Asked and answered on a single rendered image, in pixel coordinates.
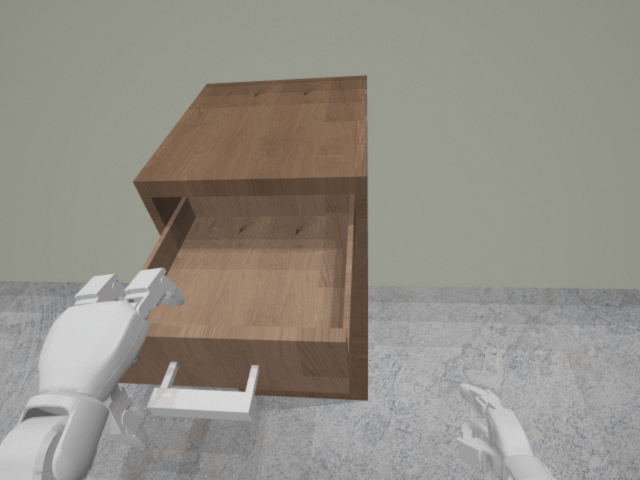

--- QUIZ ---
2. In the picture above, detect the drawer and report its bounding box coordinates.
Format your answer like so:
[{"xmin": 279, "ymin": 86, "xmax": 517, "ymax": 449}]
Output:
[{"xmin": 119, "ymin": 194, "xmax": 356, "ymax": 394}]

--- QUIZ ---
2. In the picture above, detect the right robot hand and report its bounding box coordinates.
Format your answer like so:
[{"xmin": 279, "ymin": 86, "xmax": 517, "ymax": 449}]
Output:
[{"xmin": 457, "ymin": 383, "xmax": 535, "ymax": 480}]

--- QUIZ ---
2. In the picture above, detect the robot right forearm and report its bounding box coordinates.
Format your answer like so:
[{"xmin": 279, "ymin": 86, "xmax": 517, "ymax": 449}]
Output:
[{"xmin": 501, "ymin": 454, "xmax": 557, "ymax": 480}]

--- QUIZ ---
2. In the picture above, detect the handle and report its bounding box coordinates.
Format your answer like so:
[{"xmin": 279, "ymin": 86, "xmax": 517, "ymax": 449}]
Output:
[{"xmin": 147, "ymin": 362, "xmax": 260, "ymax": 421}]

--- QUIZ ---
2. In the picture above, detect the left robot hand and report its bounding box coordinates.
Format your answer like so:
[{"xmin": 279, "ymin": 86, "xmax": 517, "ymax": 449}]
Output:
[{"xmin": 38, "ymin": 268, "xmax": 185, "ymax": 447}]

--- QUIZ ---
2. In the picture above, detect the robot left forearm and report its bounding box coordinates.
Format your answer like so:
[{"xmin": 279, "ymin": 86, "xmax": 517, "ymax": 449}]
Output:
[{"xmin": 0, "ymin": 391, "xmax": 109, "ymax": 480}]

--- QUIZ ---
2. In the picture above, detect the cabinet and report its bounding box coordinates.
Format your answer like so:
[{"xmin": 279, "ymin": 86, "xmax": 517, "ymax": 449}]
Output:
[{"xmin": 133, "ymin": 75, "xmax": 368, "ymax": 401}]

